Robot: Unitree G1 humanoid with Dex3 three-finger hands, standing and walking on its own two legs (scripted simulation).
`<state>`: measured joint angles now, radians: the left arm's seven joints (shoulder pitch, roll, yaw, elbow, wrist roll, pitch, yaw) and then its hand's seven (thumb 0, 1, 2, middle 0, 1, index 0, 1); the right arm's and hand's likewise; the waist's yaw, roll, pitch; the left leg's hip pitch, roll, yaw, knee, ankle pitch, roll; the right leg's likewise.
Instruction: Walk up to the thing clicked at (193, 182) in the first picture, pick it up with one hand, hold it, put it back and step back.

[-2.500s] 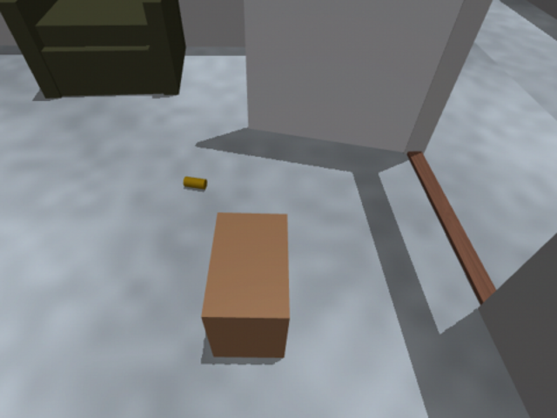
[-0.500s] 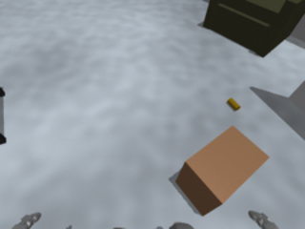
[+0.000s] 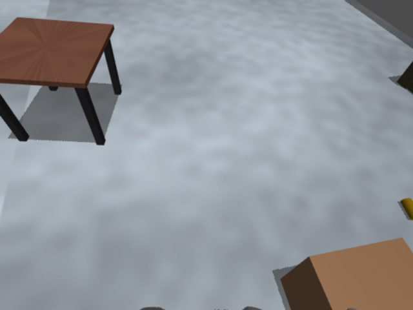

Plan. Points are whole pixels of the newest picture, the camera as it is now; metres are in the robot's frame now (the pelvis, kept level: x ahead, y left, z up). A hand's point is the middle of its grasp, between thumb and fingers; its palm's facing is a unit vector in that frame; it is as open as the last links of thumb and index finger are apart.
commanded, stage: walk up
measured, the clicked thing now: (410, 208) +0.76 -1.16 -0.72
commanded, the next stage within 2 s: stand in 1.64 s
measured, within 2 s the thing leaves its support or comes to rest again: neither
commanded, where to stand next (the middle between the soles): +0.08 +0.00 m, yaw +24 degrees
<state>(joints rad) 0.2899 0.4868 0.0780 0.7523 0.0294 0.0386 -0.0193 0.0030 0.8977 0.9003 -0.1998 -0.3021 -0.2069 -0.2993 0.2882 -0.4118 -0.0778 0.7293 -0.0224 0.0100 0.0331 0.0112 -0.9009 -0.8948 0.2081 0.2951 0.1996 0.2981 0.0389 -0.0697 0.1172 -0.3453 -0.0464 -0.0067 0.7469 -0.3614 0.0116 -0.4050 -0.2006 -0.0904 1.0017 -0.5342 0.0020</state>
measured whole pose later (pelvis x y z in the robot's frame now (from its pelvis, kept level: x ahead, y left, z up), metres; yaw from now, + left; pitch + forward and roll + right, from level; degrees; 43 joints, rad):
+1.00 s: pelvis +0.00 -0.04 +0.01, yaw +25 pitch -3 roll +0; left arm 0.29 0.38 0.03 0.94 0.03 -0.01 -0.02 0.00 0.90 0.90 -0.20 -0.30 -0.21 -0.30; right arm 0.20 -0.37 -0.02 0.92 -0.01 -0.01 0.01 0.01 -0.90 -0.89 0.21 0.30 0.20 0.30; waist 0.03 0.00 0.06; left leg -0.35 -0.04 -0.08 0.71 -0.39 0.01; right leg -0.27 -0.07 -0.06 0.68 -0.36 0.01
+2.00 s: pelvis +0.01 -0.04 +0.04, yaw +25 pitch -3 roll +0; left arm 0.10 0.35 0.01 1.16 0.01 0.00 -0.01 0.00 0.90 0.90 -0.20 -0.30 -0.21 -0.30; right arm 0.06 -0.34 0.00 1.14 -0.01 0.00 0.01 0.01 -0.90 -0.89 0.21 0.30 0.20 0.30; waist 0.02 0.00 0.07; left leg -0.17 -0.01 -0.10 0.36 -0.14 -0.02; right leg -0.09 -0.05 -0.09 0.35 -0.20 0.03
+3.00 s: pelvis +0.02 -0.04 +0.04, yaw +25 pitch -3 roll +0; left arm 0.12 0.35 0.01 1.13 0.01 0.00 -0.01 0.00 0.90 0.90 -0.20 -0.30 -0.21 -0.30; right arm 0.09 -0.35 0.01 1.15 -0.01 0.00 0.00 0.01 -0.90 -0.89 0.21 0.29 0.20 0.30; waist 0.01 0.01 0.06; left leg -0.15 0.00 -0.08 0.34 -0.15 -0.03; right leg -0.08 -0.04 -0.08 0.34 -0.21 0.02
